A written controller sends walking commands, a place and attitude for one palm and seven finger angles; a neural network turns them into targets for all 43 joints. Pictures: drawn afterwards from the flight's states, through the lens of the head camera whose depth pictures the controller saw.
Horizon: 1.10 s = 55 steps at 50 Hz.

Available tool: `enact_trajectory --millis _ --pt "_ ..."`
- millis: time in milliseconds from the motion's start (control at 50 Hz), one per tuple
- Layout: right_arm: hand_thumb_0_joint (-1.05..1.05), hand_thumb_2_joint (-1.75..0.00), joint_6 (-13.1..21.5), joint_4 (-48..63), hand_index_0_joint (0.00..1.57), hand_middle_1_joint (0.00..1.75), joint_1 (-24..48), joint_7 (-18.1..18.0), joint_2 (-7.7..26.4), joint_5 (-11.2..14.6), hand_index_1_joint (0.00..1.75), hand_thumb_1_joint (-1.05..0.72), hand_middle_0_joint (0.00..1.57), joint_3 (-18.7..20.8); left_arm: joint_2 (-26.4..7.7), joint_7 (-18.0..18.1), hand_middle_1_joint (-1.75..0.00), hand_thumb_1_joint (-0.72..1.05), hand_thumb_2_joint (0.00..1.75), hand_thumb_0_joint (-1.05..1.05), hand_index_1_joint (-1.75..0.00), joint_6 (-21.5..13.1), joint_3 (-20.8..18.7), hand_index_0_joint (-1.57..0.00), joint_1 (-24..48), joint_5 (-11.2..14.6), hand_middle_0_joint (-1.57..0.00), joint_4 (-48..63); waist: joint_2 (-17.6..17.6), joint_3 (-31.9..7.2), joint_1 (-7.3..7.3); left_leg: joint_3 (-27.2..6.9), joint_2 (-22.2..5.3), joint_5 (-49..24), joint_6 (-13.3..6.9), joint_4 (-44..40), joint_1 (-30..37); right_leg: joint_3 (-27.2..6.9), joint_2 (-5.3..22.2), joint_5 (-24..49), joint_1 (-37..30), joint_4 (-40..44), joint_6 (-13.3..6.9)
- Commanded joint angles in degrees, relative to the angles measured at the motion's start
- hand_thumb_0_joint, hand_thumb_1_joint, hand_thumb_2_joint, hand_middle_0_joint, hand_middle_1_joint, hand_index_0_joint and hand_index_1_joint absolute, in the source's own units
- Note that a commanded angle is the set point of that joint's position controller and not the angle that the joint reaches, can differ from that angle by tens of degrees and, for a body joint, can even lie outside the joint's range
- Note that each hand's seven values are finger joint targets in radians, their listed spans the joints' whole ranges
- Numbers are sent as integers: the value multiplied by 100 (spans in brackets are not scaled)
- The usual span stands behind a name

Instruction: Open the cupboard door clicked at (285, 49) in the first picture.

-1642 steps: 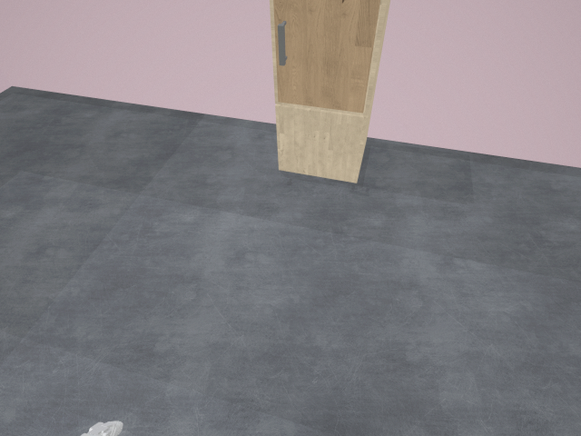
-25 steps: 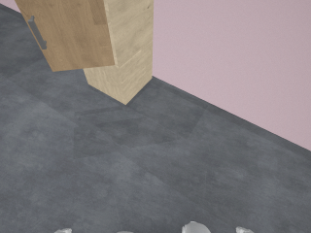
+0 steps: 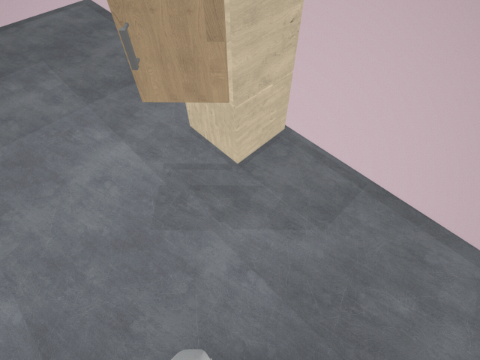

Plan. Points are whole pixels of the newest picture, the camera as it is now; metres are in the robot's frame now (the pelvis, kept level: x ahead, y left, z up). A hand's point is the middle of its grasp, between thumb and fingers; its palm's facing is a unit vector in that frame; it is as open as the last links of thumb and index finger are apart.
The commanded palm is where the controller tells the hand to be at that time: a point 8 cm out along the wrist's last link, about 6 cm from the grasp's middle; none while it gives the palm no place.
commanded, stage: take the last steps up to it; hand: left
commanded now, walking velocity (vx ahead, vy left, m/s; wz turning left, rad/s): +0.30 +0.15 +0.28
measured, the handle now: (130, 46) +1.08 +0.47 -0.08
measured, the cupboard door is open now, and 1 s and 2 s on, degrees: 45 45 45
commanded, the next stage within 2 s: come to a stop and stand still in 1.48 s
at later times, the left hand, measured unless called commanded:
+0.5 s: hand (122, 337) +0.17 +0.25 -0.16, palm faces +0.08 -0.97 -0.21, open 7.4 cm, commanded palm none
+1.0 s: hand (123, 324) +0.19 +0.25 -0.16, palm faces +0.25 -0.94 -0.21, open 7.3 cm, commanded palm none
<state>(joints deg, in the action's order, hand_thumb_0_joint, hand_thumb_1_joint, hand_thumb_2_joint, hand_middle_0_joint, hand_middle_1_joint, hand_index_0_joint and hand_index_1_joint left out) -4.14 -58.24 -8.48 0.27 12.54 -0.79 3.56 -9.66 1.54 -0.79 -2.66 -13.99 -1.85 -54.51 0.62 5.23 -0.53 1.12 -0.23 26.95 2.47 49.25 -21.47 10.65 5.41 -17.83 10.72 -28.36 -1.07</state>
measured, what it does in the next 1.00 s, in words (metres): walks ahead: left foot, then right foot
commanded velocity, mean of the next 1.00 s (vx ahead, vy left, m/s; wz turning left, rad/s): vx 0.30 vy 0.14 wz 0.08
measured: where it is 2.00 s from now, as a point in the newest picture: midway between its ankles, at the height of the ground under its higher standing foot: (202, 272)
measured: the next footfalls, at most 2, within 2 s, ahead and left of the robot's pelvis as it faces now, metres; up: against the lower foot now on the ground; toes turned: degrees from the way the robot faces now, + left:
left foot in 0.12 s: +0.02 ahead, +0.13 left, +0.00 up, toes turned +7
right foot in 0.60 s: +0.25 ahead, -0.04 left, +0.00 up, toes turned -3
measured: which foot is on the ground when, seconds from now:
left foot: up 0.00-0.10, down 0.12-0.60, up 0.62-1.00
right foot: down 0.00-0.12, up 0.14-0.58, down 0.60-1.00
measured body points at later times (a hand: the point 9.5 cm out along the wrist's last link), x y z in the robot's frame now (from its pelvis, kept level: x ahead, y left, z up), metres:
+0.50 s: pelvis +0.09 +0.05 +0.00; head +0.13 +0.05 +0.44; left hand +0.17 +0.30 -0.15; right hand +0.06 -0.17 -0.16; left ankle -0.02 +0.12 -0.74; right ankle +0.18 -0.06 -0.70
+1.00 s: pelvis +0.26 +0.09 +0.01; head +0.29 +0.08 +0.45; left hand +0.18 +0.30 -0.14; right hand +0.38 -0.13 -0.15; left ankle +0.34 +0.26 -0.70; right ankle +0.21 -0.04 -0.74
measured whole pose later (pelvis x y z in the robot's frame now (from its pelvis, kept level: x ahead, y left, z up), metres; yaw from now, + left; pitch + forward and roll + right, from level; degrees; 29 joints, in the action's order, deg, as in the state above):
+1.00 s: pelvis +0.26 +0.09 +0.01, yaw +10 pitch +1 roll +1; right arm -0.2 -58.8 -9.0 1.7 11.2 -1.5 3.4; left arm -8.3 0.4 -4.2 -2.9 -20.6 -1.8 -63.9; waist -0.5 2.7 -2.3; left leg 3.9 -5.4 9.0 2.1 42.0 -30.5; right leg 11.6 5.2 -16.2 2.9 -19.0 1.1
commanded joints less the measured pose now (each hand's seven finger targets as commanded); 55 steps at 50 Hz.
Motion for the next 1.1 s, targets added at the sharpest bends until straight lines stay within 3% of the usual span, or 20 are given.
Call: enact_trajectory --millis 0,60,80,100,120,180,260,480,520,540,560,580,600,640,700,800,980,1040,1060,1080 --pt "0 -90 261 538 20 30 373 52 224 -2 30 -90 20 -17 -1246 -16 -30 90 90 0 -30 -77 -328 -20 -608 1 -20 14 1067 -501 -299 282 27 44 -86 -844 -234 -1358 1634 2106 -924 852 -724" --pt "0 -90 368 396 20 30 -205 52 298 -28 30 -90 20 -16 -1290 -80 -30 90 90 0 -30 -54 -374 -20 -291 44 -20 -15 756 -526 46 546 129 -655 -219 -2277 1148 -957 1429 651 -14 454 -398" --pt "0 -90 417 281 20 30 -616 31 549 -43 30 -90 20 49 -1160 -122 -30 90 90 0 -30 -25 -359 -20 -123 88 -20 41 66 -601 295 71 -147 -798 -447 -2803 2123 -572 1085 146 857 -352 -113" --pt "0 -90 429 194 20 30 -1138 -10 1143 -133 30 -90 20 198 -767 -195 -30 90 90 0 -30 -6 -298 -20 2 118 -20 235 -1651 -705 536 -1906 -1565 -830 -1081 -3174 2903 154 203 -1162 2226 -1925 262" --pt "0 -90 375 74 20 30 -1657 -84 1352 -122 30 -90 20 222 -642 -185 -30 90 90 0 -30 -5 -177 -20 617 52 -20 510 -1621 -474 765 -2558 -2166 -1332 -1659 -3520 2746 -209 -37 -1904 2941 -3002 234" --pt "0 -90 503 244 20 30 -1144 -177 814 -76 30 -90 20 42 -727 -223 -30 90 90 0 -30 -7 -191 -20 812 35 -20 299 -1002 -77 408 -1986 -1702 -1272 -1559 -3725 1908 -911 242 -859 3053 -3950 184" --pt "0 -90 681 190 20 30 -1112 -172 652 -30 30 -90 20 -53 -629 -248 -30 90 90 0 -30 13 -134 -20 293 39 -20 -13 -458 -231 62 -970 -1229 -3202 -1411 -3645 2097 -760 183 -65 2695 -3697 266" --pt "0 -90 710 -398 20 30 -1921 -178 442 -81 30 -90 20 -117 -365 -256 -30 90 90 0 -30 -52 -29 -20 1285 61 -20 357 -514 156 226 -671 -1152 -3916 -1366 -3430 1935 -400 -139 172 1754 -1325 98" --pt "0 -90 708 -445 20 30 -1819 -192 467 -63 30 -90 20 -122 -441 -243 -30 90 90 0 -30 -78 -78 -20 708 60 -20 235 -334 -37 -102 -553 -986 -4393 -1231 -2858 1660 -302 -359 299 725 -797 -11" --pt "0 -90 723 -446 20 30 -1686 -183 524 -18 30 -90 20 -94 -613 -224 -30 90 90 0 -30 -143 -146 -20 -97 49 -20 3 -113 -388 -489 -388 -766 -4516 -1045 -1918 1345 -376 -358 637 -402 -259 -83" --pt "0 -90 765 -370 20 30 -1674 -152 411 61 30 -90 20 -83 -1018 -172 -30 90 90 0 -30 -215 -273 -20 -1047 15 -20 -254 547 -1012 -829 -89 -366 -3568 -775 -545 264 -1424 552 649 -2098 84 -427" --pt "0 -90 810 -198 20 30 -1863 -151 230 95 30 -90 20 -69 -1548 -114 -30 90 90 0 -30 -212 -418 -20 -1731 23 -20 -439 1724 -1636 -874 204 495 200 -442 1306 -1076 -3921 2347 1316 -3245 813 -1185" --pt "0 -90 733 -203 20 30 -1598 -144 453 27 30 -90 20 -6 -1548 -91 -30 90 90 0 -30 -210 -427 -20 -1449 115 -20 -399 1543 -1409 -761 -368 179 537 -426 2401 -1281 -4363 2624 851 -2463 1306 -1314" --pt "0 -90 612 -120 20 30 -915 -83 167 -22 30 -90 20 8 -871 -27 -30 90 90 0 -30 -193 -272 -20 -501 123 -20 -208 156 -169 -380 -564 -378 -572 -388 2505 -1442 -2979 2109 344 -673 1526 -927" --pt "0 -90 399 -358 20 30 -1410 5 -221 -85 30 -90 20 -53 -366 -59 -30 90 90 0 -30 -323 -100 -20 -251 76 -20 -248 856 -66 46 -260 -525 -1385 -180 1841 -954 -1325 1331 856 271 1826 -429" --pt "0 -90 362 -188 20 30 -1044 100 -265 -95 30 -90 20 -4 -443 -91 -30 90 90 0 -30 -451 -149 -20 -514 72 -20 -405 488 -161 41 21 -621 -1934 29 907 -1231 -866 1181 1394 -78 1929 -515" --pt "0 -90 569 413 20 30 254 225 -82 -47 30 -90 20 -52 -844 -74 -30 90 90 0 -30 -370 -183 -20 -877 5 -20 -736 936 43 -236 444 -337 -1476 -143 -1324 -569 -713 1430 1949 -599 1424 -491" --pt "0 -90 664 132 20 30 -689 141 252 -78 30 -90 20 14 -846 -78 -30 90 90 0 -30 -293 -210 -20 -788 27 -20 -763 491 -353 270 705 -26 -1572 -285 -2314 1404 -402 1064 2154 45 21 -273" --pt "0 -90 703 -78 20 30 -1519 60 733 -124 30 -90 20 124 -630 -105 -30 90 90 0 -30 -267 -169 -20 -848 53 -20 -668 -439 -967 591 24 -724 -1837 -521 -2383 2610 -30 585 1268 718 -1331 -84" --pt "0 -90 695 -195 20 30 -2129 -34 1301 -155 30 -90 20 261 -288 -137 -30 90 90 0 -30 -274 -108 -20 -919 105 -20 -510 -1790 -1372 723 -1758 -1985 -2429 -1069 -2748 3465 102 -186 -1521 2017 -2986 97"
